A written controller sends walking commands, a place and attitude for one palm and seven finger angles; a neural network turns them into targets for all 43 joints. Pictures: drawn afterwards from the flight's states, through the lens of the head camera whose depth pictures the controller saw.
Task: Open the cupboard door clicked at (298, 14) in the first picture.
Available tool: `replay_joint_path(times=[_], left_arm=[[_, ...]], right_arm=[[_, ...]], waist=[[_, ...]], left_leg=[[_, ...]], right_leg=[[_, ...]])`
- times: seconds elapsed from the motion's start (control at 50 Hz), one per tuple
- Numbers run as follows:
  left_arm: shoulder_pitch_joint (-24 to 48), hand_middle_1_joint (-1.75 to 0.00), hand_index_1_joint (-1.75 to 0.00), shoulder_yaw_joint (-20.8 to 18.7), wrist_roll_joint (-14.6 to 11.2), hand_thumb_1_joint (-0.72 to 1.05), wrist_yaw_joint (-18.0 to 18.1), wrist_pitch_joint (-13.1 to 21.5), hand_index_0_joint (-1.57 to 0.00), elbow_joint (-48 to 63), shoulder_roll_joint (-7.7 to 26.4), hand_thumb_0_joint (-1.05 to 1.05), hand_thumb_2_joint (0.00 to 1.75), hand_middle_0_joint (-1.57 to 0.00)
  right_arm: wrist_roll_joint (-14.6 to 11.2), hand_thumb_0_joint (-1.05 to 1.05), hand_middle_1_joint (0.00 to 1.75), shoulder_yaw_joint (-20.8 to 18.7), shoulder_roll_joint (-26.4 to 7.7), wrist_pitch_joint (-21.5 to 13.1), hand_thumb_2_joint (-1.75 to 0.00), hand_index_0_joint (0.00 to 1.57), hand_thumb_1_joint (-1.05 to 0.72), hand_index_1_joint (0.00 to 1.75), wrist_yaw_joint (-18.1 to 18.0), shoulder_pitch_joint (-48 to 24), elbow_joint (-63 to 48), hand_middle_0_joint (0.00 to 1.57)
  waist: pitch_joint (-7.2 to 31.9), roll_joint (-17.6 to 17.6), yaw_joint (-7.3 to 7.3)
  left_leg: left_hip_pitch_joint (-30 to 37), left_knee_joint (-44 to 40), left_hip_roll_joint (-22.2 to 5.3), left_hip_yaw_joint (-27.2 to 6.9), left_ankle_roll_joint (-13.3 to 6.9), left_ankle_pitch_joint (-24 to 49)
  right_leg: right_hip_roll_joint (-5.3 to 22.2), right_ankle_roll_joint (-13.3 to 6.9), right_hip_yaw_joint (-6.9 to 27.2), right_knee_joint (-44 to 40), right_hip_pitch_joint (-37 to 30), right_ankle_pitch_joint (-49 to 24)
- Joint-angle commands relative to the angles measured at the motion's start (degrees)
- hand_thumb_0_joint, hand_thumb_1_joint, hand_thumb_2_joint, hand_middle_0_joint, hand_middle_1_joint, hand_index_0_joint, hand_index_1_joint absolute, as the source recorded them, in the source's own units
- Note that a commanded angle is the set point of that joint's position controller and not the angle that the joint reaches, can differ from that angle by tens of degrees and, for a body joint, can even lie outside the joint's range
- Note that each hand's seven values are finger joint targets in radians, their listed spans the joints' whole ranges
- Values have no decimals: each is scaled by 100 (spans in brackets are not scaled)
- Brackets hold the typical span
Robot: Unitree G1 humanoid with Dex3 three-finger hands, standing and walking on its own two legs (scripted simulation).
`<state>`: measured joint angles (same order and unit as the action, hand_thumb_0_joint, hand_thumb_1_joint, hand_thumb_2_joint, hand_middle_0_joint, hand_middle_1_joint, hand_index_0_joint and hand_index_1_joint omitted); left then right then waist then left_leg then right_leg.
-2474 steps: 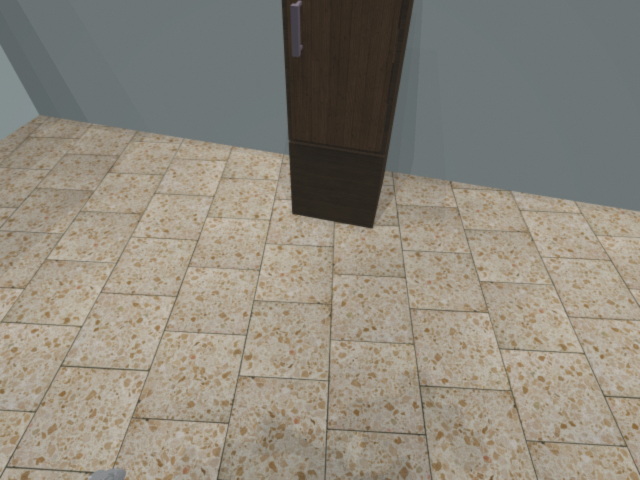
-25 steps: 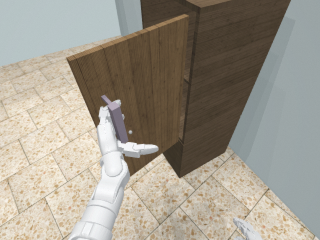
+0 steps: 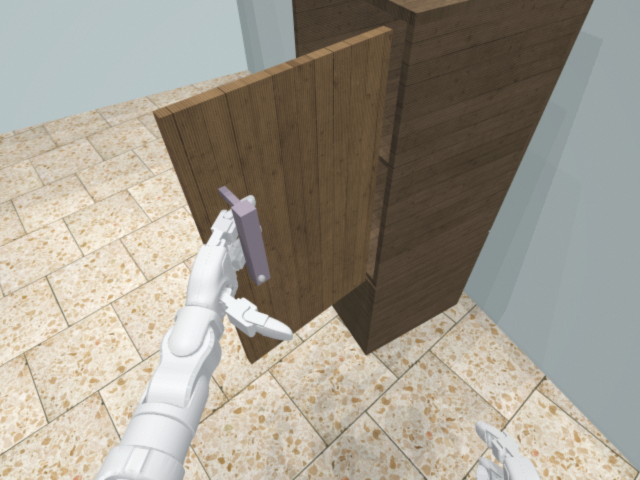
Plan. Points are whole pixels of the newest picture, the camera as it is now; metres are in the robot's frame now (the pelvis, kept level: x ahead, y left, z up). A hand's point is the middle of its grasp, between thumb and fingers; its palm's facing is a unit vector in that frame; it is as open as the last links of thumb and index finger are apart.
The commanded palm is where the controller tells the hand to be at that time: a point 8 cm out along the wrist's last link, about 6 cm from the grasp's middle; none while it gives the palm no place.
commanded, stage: slide the hand sideways off the handle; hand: left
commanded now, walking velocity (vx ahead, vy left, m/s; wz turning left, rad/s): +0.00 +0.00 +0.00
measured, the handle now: (244, 236) +0.41 +0.13 +0.08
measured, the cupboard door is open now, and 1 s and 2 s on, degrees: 100 100 100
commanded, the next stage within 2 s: draw the hand back to the body in 0.86 s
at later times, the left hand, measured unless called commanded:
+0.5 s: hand (226, 311) +0.30 +0.13 +0.08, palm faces -0.07 -1.00 -0.04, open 16.3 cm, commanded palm +0.27 +0.19 +0.08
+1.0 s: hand (178, 348) +0.25 +0.18 +0.07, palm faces -0.04 -1.00 -0.04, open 16.3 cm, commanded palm +0.23 +0.23 +0.09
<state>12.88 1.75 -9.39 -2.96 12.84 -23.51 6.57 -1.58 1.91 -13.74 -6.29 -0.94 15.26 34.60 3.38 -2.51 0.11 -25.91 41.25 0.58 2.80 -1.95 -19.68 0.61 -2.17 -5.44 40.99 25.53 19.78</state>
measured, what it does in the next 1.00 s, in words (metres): stands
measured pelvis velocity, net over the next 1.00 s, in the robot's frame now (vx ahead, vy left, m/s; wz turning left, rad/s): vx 0.01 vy -0.02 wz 0.02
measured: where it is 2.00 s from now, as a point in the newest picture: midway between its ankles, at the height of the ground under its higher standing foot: outside the picture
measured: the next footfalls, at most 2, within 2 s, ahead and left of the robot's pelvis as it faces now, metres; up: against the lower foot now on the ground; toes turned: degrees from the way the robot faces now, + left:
none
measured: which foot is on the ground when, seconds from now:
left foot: down 0.00-1.00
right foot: down 0.00-1.00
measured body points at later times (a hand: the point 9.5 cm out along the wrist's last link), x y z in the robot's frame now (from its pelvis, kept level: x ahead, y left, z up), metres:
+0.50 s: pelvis +0.02 -0.01 +0.00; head +0.04 -0.02 +0.45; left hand +0.29 +0.19 +0.08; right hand +0.20 -0.23 -0.08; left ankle +0.02 +0.10 -0.72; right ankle +0.01 -0.10 -0.72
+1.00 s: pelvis +0.01 -0.02 -0.01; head +0.02 -0.03 +0.44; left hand +0.24 +0.23 +0.08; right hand +0.19 -0.25 -0.08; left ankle +0.02 +0.10 -0.72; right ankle +0.01 -0.10 -0.72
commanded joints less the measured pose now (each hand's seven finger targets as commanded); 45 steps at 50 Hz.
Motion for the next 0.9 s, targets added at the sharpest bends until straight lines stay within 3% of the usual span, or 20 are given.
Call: replay_joint_path(times=[0.0,0.04,0.08,0.1,0.22,0.26,0.32,0.46,0.5,0.54,0.6,0.64,0.7,0.76,0.8,0.88], left_arm=[[1057,-30,-30,79,206,-50,-79,376,-15,1709,193,0,30,-15],[965,-30,-30,27,270,-50,-109,319,-15,1919,265,0,30,-15],[623,-30,-30,-157,242,-50,-138,247,-15,2098,416,0,30,-15],[505,-30,-30,-130,233,-50,-173,202,-15,2152,427,0,30,-15],[217,-30,-30,-433,5,-50,-236,111,-15,2886,628,0,30,-15],[-93,-30,-30,-500,-31,-50,-273,140,-15,3021,642,0,30,-15],[-127,-30,-30,-555,-68,-50,-404,160,-15,3155,781,0,30,-15],[-793,-30,-30,-781,-291,-50,-822,92,-15,3264,955,0,30,-15],[-1104,-30,-30,-881,-342,-50,-894,74,-15,3339,1029,0,30,-15],[-1509,-30,-30,-1148,-441,-50,-961,76,-15,3454,1172,0,30,-15],[-1503,-30,-30,-1147,-481,-50,-1055,97,-15,3486,1220,0,30,-15],[-1603,-30,-30,-1410,-539,-50,-1103,159,-15,3621,1400,0,30,-15],[-1738,-30,-30,-1439,-641,-50,-1251,236,-15,3633,1433,0,30,-15],[-2030,-30,-30,-1607,-774,-50,-1400,315,-15,3660,1518,0,30,-15],[-2072,-30,-30,-1815,-837,-50,-1499,317,-15,3466,1744,0,30,-15],[-1402,-30,-30,-1634,-912,-50,-1654,365,-15,3377,1621,0,30,-15]], right_arm=[[27,0,30,-258,-614,-338,-90,20,-90,30,72,-449,-969,20],[20,0,30,-246,-579,-318,-90,20,-90,30,78,-477,-1020,20],[32,0,30,-239,-570,-289,-90,20,-90,30,67,-503,-1084,20],[33,0,30,-232,-585,-269,-90,20,-90,30,58,-522,-1087,20],[31,0,30,-183,-526,-282,-90,20,-90,30,-22,-673,-1155,20],[38,0,30,-188,-513,-304,-90,20,-90,30,-41,-670,-1150,20],[45,0,30,-185,-536,-352,-90,20,-90,30,-78,-684,-1117,20],[16,0,30,-190,-589,-456,-90,20,-90,30,-137,-668,-1135,20],[34,0,30,-198,-607,-483,-90,20,-90,30,-142,-646,-1176,20],[27,0,30,-205,-600,-508,-90,20,-90,30,-151,-664,-1220,20],[20,0,30,-191,-633,-522,-90,20,-90,30,-174,-677,-1210,20],[26,0,30,-212,-635,-553,-90,20,-90,30,-204,-654,-1211,20],[9,0,30,-204,-654,-608,-90,20,-90,30,-241,-650,-1198,20],[-9,0,30,-203,-665,-694,-90,20,-90,30,-265,-641,-1191,20],[-9,0,30,-203,-721,-708,-90,20,-90,30,-293,-620,-1142,20],[-64,0,30,-209,-731,-826,-90,20,-90,30,-370,-705,-1073,20]], waist=[[1317,451,38],[1258,290,33],[1315,300,107],[1289,318,69],[1218,148,55],[1246,237,61],[1218,245,-4],[1230,141,19],[1309,335,69],[1378,289,149],[1011,331,30],[1176,252,81],[1040,244,25],[1045,86,74],[902,347,26],[764,88,-82]], left_leg=[[734,-666,-40,-489,102,936],[747,-653,-43,-467,124,1055],[718,-641,-31,-430,129,1176],[707,-620,-27,-413,111,1207],[717,-600,0,-401,116,1194],[747,-577,2,-393,116,1315],[676,-517,11,-398,98,1283],[614,-414,52,-409,104,1421],[573,-382,54,-418,85,1519],[512,-350,81,-379,82,1565],[334,-322,81,-380,68,1338],[330,-292,85,-382,73,1323],[238,-223,87,-382,65,1235],[199,-199,92,-403,80,1166],[8,-146,77,-428,74,1044],[8,-104,83,-438,71,645]], right_leg=[[-139,13,285,-527,-379,-1136],[-131,4,282,-485,-383,-1274],[-137,-2,301,-486,-540,-1431],[-140,6,315,-508,-562,-1473],[-149,20,325,-550,-643,-1541],[-156,29,313,-535,-694,-1694],[-147,53,353,-534,-665,-1731],[-134,60,343,-479,-709,-1953],[-141,71,347,-452,-815,-2073],[-104,88,405,-451,-963,-2280],[-106,107,435,-509,-772,-2024],[-75,112,483,-503,-864,-2032],[-66,130,558,-547,-794,-1929],[-42,134,586,-559,-784,-1855],[-19,166,683,-610,-766,-1680],[16,163,766,-781,-442,-833]])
